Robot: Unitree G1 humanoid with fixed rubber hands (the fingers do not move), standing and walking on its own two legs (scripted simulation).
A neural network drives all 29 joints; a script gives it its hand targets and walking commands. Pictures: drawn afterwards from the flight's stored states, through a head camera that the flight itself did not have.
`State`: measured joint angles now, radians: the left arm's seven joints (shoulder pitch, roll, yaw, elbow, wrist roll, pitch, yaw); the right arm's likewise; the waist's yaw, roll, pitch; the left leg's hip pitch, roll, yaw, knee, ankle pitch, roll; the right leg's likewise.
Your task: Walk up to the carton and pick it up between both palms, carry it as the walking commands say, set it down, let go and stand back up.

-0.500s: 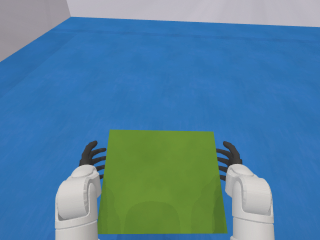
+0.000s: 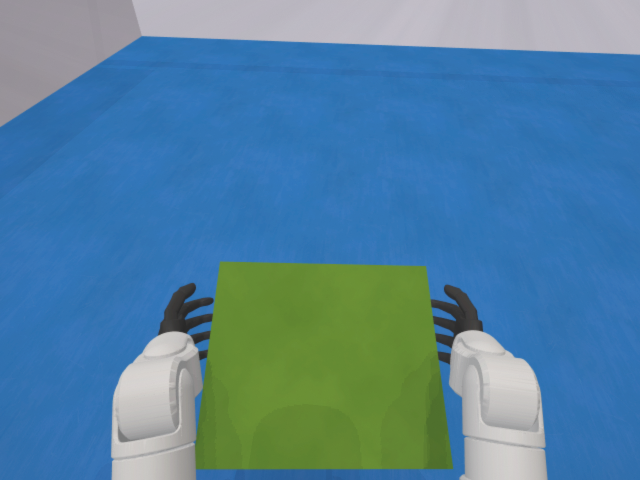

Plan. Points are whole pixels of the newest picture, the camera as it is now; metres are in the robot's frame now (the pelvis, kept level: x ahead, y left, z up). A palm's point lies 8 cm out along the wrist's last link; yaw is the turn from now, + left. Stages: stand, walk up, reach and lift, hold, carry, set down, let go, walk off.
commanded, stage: carry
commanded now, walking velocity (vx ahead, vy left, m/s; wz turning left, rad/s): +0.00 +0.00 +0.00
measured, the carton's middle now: (319, 369) +0.30 +0.00 -0.01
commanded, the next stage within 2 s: hold in 0.02 s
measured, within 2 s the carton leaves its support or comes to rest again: neither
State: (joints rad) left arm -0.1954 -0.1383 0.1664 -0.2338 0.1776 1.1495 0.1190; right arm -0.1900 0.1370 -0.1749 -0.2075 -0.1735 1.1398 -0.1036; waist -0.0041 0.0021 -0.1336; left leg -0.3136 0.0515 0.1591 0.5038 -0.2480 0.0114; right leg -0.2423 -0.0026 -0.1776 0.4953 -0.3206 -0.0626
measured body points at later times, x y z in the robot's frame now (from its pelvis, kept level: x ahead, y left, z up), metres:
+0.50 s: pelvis -0.05 +0.02 +0.01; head -0.10 +0.03 +0.46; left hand +0.27 +0.19 +0.07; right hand +0.25 -0.16 +0.06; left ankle +0.00 +0.13 -0.74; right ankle -0.04 -0.08 -0.74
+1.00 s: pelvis -0.04 +0.03 +0.01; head -0.09 +0.04 +0.46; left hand +0.28 +0.18 +0.07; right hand +0.25 -0.16 +0.04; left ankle +0.00 +0.13 -0.74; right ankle -0.04 -0.08 -0.74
